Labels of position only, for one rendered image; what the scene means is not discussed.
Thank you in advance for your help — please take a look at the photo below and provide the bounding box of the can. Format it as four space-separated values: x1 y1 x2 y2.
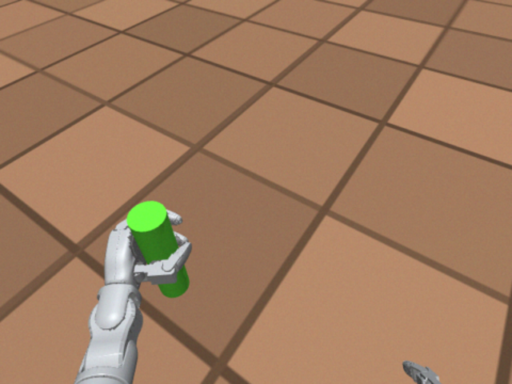
126 201 190 298

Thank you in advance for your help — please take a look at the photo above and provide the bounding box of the right robot hand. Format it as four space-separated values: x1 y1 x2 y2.
402 361 441 384

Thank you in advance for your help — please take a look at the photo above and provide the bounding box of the left robot arm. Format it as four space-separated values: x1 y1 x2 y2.
74 282 143 384

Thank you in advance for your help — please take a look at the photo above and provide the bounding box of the left robot hand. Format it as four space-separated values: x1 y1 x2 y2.
104 210 192 290

